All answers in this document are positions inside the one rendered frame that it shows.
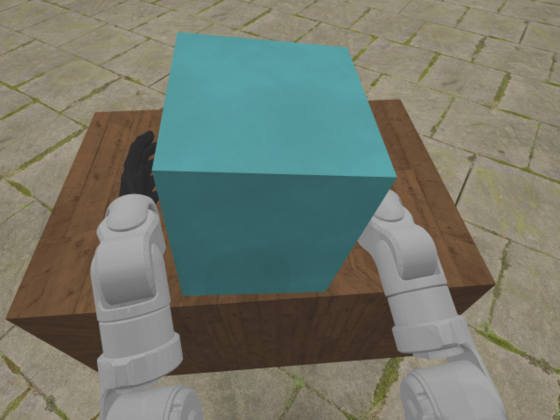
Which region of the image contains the pedestal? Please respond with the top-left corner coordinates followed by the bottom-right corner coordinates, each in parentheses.
top-left (5, 99), bottom-right (496, 376)

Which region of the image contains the robot right forearm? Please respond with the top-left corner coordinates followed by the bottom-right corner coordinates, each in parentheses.
top-left (357, 190), bottom-right (508, 420)

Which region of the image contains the robot left forearm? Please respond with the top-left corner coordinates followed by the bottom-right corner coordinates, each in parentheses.
top-left (90, 194), bottom-right (183, 420)

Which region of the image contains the left robot hand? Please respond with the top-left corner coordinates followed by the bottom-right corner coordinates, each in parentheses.
top-left (119, 130), bottom-right (159, 204)

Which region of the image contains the carton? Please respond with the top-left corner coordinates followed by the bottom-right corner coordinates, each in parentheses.
top-left (152, 32), bottom-right (397, 296)

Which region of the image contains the left robot upper arm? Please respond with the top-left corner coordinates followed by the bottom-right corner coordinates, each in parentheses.
top-left (106, 385), bottom-right (204, 420)

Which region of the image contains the right robot upper arm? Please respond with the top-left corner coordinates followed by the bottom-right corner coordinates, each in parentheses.
top-left (400, 360), bottom-right (507, 420)

